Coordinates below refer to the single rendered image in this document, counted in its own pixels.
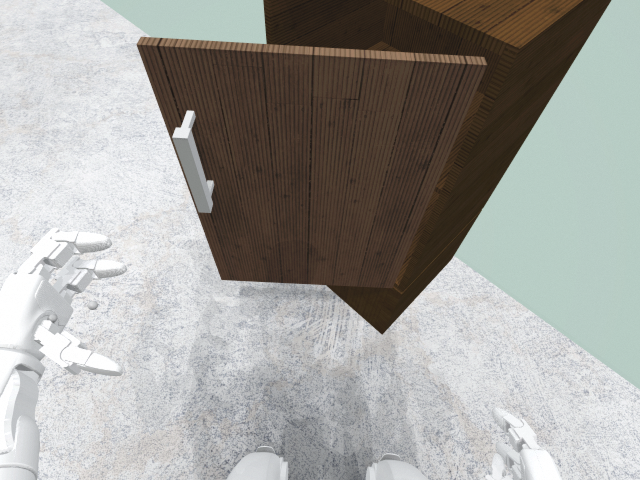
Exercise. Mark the cupboard door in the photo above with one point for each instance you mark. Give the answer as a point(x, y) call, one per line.
point(324, 160)

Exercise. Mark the robot right shin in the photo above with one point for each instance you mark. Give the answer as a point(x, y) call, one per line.
point(389, 456)

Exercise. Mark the robot right thigh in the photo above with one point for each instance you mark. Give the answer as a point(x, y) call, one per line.
point(393, 470)

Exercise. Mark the left robot hand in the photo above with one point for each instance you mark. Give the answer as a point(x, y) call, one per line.
point(27, 299)

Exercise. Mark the right robot hand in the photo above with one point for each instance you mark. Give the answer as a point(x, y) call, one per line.
point(533, 463)

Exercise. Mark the robot left forearm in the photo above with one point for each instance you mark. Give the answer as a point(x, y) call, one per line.
point(20, 373)

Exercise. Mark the handle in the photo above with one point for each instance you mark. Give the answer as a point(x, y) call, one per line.
point(187, 151)

